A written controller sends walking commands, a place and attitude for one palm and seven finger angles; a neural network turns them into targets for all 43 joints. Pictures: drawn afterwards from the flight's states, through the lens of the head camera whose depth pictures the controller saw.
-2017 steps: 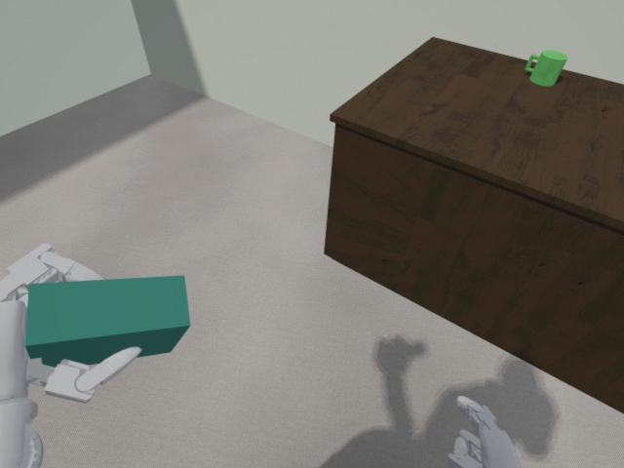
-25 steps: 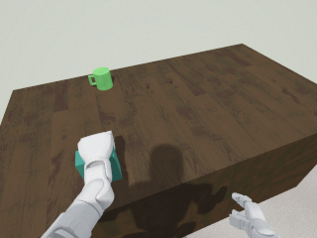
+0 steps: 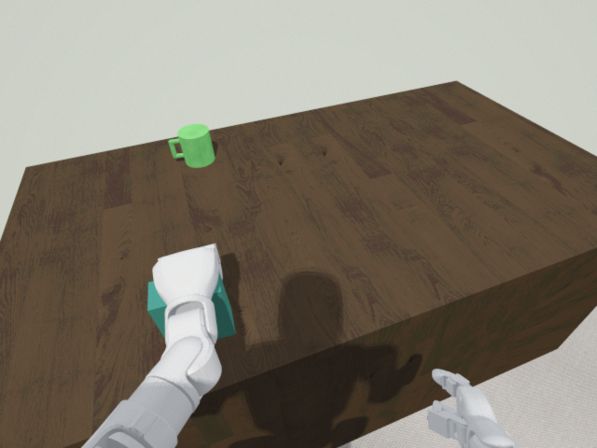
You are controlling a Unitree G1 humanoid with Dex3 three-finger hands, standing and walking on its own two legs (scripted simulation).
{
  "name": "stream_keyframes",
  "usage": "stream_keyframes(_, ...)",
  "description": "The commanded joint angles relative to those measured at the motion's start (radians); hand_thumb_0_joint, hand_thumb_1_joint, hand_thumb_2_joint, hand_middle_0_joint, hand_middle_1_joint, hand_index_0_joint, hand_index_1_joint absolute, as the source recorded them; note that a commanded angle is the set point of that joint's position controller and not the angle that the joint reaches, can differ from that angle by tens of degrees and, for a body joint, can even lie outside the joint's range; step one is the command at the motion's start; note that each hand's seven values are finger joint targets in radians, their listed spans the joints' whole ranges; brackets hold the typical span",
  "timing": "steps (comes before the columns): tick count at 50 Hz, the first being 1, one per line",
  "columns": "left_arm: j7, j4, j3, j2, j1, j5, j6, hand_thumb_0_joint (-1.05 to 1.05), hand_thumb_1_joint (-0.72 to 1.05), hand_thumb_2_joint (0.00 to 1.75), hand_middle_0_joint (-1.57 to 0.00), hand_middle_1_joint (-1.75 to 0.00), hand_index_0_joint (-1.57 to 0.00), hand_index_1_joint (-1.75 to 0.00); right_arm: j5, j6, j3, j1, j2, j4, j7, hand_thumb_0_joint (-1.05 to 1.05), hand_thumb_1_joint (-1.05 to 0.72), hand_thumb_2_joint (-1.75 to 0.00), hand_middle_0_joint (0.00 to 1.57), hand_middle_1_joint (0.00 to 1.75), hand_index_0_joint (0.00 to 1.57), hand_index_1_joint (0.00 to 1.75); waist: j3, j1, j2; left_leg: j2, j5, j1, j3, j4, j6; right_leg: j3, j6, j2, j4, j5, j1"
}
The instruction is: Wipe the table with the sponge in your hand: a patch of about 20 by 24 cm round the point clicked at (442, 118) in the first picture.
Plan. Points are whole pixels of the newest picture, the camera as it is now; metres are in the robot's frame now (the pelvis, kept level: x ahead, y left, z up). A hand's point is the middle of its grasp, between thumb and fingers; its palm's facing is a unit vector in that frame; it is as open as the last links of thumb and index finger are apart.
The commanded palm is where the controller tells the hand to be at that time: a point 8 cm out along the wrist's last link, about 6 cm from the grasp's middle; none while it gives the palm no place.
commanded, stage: wipe back along the third lane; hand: left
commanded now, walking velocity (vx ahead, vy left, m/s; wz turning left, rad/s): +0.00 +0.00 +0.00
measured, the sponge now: (198, 317) +0.32 +0.20 -0.02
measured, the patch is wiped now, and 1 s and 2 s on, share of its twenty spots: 0.95 0.95 0.95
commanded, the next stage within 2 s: slide back across to the middle lane in 0.10 s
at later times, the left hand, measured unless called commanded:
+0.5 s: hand (189, 299) +0.31 +0.20 +0.04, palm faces +0.04 -0.10 -0.99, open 9.7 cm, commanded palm +0.26 +0.20 +0.08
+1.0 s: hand (143, 314) +0.28 +0.26 +0.04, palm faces +0.00 -0.10 -0.99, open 9.7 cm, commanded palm +0.24 +0.26 +0.08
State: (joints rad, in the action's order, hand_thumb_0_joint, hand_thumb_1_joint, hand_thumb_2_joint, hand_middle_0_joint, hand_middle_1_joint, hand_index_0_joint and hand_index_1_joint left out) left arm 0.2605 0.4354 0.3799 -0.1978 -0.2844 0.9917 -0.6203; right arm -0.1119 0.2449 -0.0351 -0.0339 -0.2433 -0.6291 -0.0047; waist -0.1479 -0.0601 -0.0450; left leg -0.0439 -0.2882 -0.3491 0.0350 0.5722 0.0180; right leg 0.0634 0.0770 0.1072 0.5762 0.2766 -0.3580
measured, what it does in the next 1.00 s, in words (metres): stands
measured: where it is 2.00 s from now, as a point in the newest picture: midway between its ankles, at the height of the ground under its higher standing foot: outside the picture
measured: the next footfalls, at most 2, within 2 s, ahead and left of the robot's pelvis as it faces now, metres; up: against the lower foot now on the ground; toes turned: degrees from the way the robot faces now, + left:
none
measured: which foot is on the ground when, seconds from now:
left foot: down 0.00-1.00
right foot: down 0.00-1.00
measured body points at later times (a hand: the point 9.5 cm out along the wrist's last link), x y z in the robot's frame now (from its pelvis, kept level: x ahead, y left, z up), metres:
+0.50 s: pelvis +0.00 +0.00 +0.00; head -0.03 -0.02 +0.45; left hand +0.30 +0.20 +0.10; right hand +0.23 -0.21 -0.08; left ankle +0.00 +0.11 -0.73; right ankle +0.01 -0.07 -0.73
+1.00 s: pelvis +0.01 +0.00 +0.00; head -0.02 -0.03 +0.45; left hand +0.28 +0.26 +0.10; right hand +0.24 -0.22 -0.07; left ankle +0.00 +0.11 -0.73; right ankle +0.01 -0.07 -0.73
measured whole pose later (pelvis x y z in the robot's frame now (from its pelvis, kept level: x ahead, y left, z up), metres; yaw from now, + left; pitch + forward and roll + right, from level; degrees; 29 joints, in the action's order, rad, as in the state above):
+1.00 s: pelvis +0.01 +0.00 +0.00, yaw -1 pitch +1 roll +0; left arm 0.17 0.23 0.17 -0.35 -0.05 0.95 -0.47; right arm -0.09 0.16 -0.05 -0.03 -0.26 -0.63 0.04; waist -0.10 -0.07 -0.06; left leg -0.03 -0.28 -0.25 0.03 0.52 0.01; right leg 0.07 0.08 0.12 0.52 0.26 -0.26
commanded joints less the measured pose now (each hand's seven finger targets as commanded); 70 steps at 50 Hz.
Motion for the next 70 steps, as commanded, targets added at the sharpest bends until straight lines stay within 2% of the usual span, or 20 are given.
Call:
stream_keyframes(1,-0.045,-0.016,0.037,0.036,-0.108,-0.036,-0.011,0.00,0.10,1.30,-1.20,-1.60,-1.20,-1.60,0.001,-0.046,0.039,0.228,-0.103,0.176,-0.004,0.00,-0.90,-0.90,0.20,0.30,0.20,0.30,-0.095,0.013,0.152,-0.001,0.129,0.013,-0.001,-0.047,0.017,0.047,0.004,-0.052,-0.096,-0.218,0.077)
stream_keyframes(3,-0.039,-0.006,-0.033,-0.027,-0.113,-0.042,-0.015,0.00,0.10,1.30,-1.20,-1.60,-1.20,-1.60,0.004,-0.044,0.039,0.233,-0.110,0.170,-0.001,0.00,-0.90,-0.90,0.20,0.30,0.20,0.30,-0.092,-0.002,0.150,0.001,0.116,-0.002,0.007,-0.052,0.016,0.059,0.009,-0.051,-0.100,-0.201,0.078)
stream_keyframes(6,-0.040,0.008,0.023,0.030,-0.120,-0.048,-0.022,0.00,0.10,1.30,-1.20,-1.60,-1.20,-1.60,0.000,-0.043,0.036,0.230,-0.102,0.176,0.001,0.00,-0.90,-0.90,0.20,0.30,0.20,0.30,-0.088,0.008,0.159,0.001,0.097,0.001,-0.003,-0.055,0.017,0.042,0.001,-0.054,-0.104,-0.161,0.073)
stream_keyframes(8,-0.038,0.013,-0.043,-0.033,-0.138,-0.048,-0.020,0.00,0.10,1.30,-1.20,-1.60,-1.20,-1.60,0.003,-0.043,0.038,0.232,-0.109,0.168,0.006,0.00,-0.90,-0.90,0.20,0.30,0.20,0.30,-0.082,0.000,0.153,0.001,0.086,-0.007,0.006,-0.057,0.016,0.056,0.006,-0.050,-0.110,-0.148,0.064)
stream_keyframes(10,-0.040,0.031,0.014,0.014,-0.165,-0.040,-0.026,0.00,0.10,1.30,-1.20,-1.60,-1.20,-1.60,-0.001,-0.041,0.034,0.230,-0.103,0.171,0.007,0.00,-0.90,-0.90,0.20,0.30,0.20,0.30,-0.070,0.012,0.139,0.002,0.078,0.000,0.000,-0.059,0.015,0.042,0.004,-0.053,-0.110,-0.119,0.046)
stream_keyframes(14,-0.031,-0.031,-0.061,-0.057,-0.136,-0.035,-0.011,0.00,0.10,1.30,-1.20,-1.60,-1.20,-1.60,0.005,-0.044,0.038,0.229,-0.102,0.180,0.008,0.00,-0.90,-0.90,0.20,0.30,0.20,0.30,-0.151,-0.015,0.119,-0.002,0.117,0.017,0.003,-0.057,0.017,0.046,0.008,-0.056,-0.090,-0.168,0.115)
stream_keyframes(17,-0.034,-0.083,-0.051,-0.048,-0.082,-0.040,-0.004,0.00,0.10,1.30,-1.20,-1.60,-1.20,-1.60,0.004,-0.046,0.038,0.242,-0.098,0.194,0.003,0.00,-0.90,-0.90,0.20,0.30,0.20,0.30,-0.143,-0.018,0.146,-0.002,0.145,0.029,0.006,-0.061,0.018,0.053,0.007,-0.057,-0.096,-0.215,0.140)
stream_keyframes(18,-0.031,-0.104,-0.103,-0.096,-0.074,-0.040,-0.002,0.00,0.10,1.30,-1.20,-1.60,-1.20,-1.60,0.006,-0.045,0.039,0.252,-0.103,0.193,0.003,0.00,-0.90,-0.90,0.20,0.30,0.20,0.30,-0.145,-0.030,0.138,0.000,0.146,0.026,0.014,-0.067,0.018,0.065,0.011,-0.054,-0.100,-0.213,0.146)
stream_keyframes(19,-0.032,-0.118,-0.061,-0.062,-0.069,-0.039,-0.007,0.00,0.10,1.30,-1.20,-1.60,-1.20,-1.60,0.004,-0.047,0.036,0.252,-0.098,0.198,0.002,0.00,-0.90,-0.90,0.20,0.30,0.20,0.30,-0.132,-0.021,0.125,-0.002,0.145,0.033,0.007,-0.070,0.020,0.057,0.007,-0.057,-0.101,-0.210,0.150)
stream_keyframes(23,-0.031,-0.160,-0.145,-0.152,-0.030,-0.038,-0.014,0.00,0.10,1.30,-1.20,-1.60,-1.20,-1.60,0.007,-0.054,0.032,0.269,-0.105,0.192,0.005,0.00,-0.90,-0.90,0.20,0.30,0.20,0.30,-0.101,-0.037,0.128,-0.005,0.143,0.039,0.014,-0.084,0.019,0.083,0.010,-0.053,-0.126,-0.208,0.166)
stream_keyframes(27,-0.046,-0.174,-0.133,-0.156,-0.023,-0.026,-0.014,0.00,0.10,1.30,-1.20,-1.60,-1.20,-1.60,0.005,-0.067,0.024,0.268,-0.103,0.186,0.013,0.00,-0.90,-0.90,0.20,0.30,0.20,0.30,-0.066,-0.023,0.134,-0.009,0.137,0.055,0.008,-0.091,0.020,0.091,0.005,-0.056,-0.143,-0.203,0.165)
stream_keyframes(28,-0.048,-0.185,-0.177,-0.203,-0.019,-0.025,-0.008,0.00,0.10,1.30,-1.20,-1.60,-1.20,-1.60,0.008,-0.069,0.026,0.274,-0.109,0.182,0.016,0.00,-0.90,-0.90,0.20,0.30,0.20,0.30,-0.061,-0.030,0.116,-0.011,0.140,0.058,0.013,-0.091,0.020,0.107,0.010,-0.054,-0.147,-0.210,0.167)
stream_keyframes(32,-0.068,-0.190,-0.154,-0.185,0.011,-0.017,0.014,0.00,0.10,1.30,-1.20,-1.60,-1.20,-1.60,0.008,-0.086,0.019,0.266,-0.102,0.183,0.022,0.00,-0.90,-0.90,0.20,0.30,0.20,0.30,-0.048,-0.023,0.110,-0.015,0.140,0.067,0.012,-0.095,0.020,0.102,0.005,-0.056,-0.153,-0.200,0.165)
stream_keyframes(38,-0.082,-0.218,-0.261,-0.285,0.076,-0.031,0.070,0.00,0.10,1.30,-1.20,-1.60,-1.20,-1.60,0.018,-0.108,0.021,0.253,-0.114,0.175,0.034,0.00,-0.90,-0.90,0.20,0.30,0.20,0.30,-0.074,-0.034,0.102,-0.022,0.160,0.077,0.014,-0.083,0.020,0.141,0.005,-0.061,-0.153,-0.278,0.204)
stream_keyframes(48,-0.100,-0.275,-0.316,-0.332,0.147,-0.042,0.132,0.00,0.10,1.30,-1.20,-1.60,-1.20,-1.60,0.026,-0.138,0.028,0.232,-0.126,0.168,0.044,0.00,-0.90,-0.90,0.20,0.30,0.20,0.30,-0.065,-0.034,0.095,-0.026,0.174,0.082,0.017,-0.076,0.026,0.152,0.000,-0.069,-0.156,-0.338,0.210)
stream_keyframes(51,-0.111,-0.258,-0.259,-0.269,0.118,-0.039,0.140,0.00,0.10,1.30,-1.20,-1.60,-1.20,-1.60,0.026,-0.143,0.031,0.217,-0.119,0.167,0.049,0.00,-0.90,-0.90,0.20,0.30,0.20,0.30,-0.052,-0.015,0.122,-0.023,0.165,0.071,0.014,-0.076,0.030,0.127,-0.006,-0.066,-0.159,-0.315,0.183)
stream_keyframes(58,-0.112,-0.144,-0.312,-0.349,-0.042,-0.007,0.186,0.00,0.10,1.30,-1.20,-1.60,-1.20,-1.60,0.030,-0.151,0.038,0.169,-0.136,0.131,0.073,0.00,-0.90,-0.90,0.20,0.30,0.20,0.30,-0.032,-0.005,0.111,-0.021,0.102,0.038,0.015,-0.077,0.031,0.118,-0.001,-0.059,-0.168,-0.193,0.115)
stream_keyframes(65,-0.102,-0.011,-0.240,-0.267,-0.166,0.007,0.224,0.00,0.10,1.30,-1.20,-1.60,-1.20,-1.60,0.024,-0.152,0.046,0.122,-0.129,0.129,0.083,0.00,-0.90,-0.90,0.20,0.30,0.20,0.30,-0.068,0.019,0.134,-0.018,0.052,-0.007,0.013,-0.064,0.030,0.079,-0.003,-0.055,-0.153,-0.100,0.055)
stream_keyframes(68,-0.094,0.056,-0.289,-0.328,-0.221,0.005,0.235,0.00,0.10,1.30,-1.20,-1.60,-1.20,-1.60,0.025,-0.147,0.050,0.101,-0.144,0.115,0.088,0.00,-0.90,-0.90,0.20,0.30,0.20,0.30,-0.073,0.021,0.131,-0.014,0.026,-0.036,0.012,-0.057,0.028,0.084,-0.002,-0.056,-0.148,-0.070,0.034)
stream_keyframes(70,-0.091,0.101,-0.262,-0.292,-0.230,0.010,0.243,0.00,0.10,1.30,-1.20,-1.60,-1.20,-1.60,0.022,-0.147,0.049,0.085,-0.137,0.120,0.089,0.00,-0.90,-0.90,0.20,0.30,0.20,0.30,-0.087,0.025,0.149,-0.016,0.028,-0.056,0.012,-0.046,0.030,0.069,-0.007,-0.058,-0.136,-0.076,0.035)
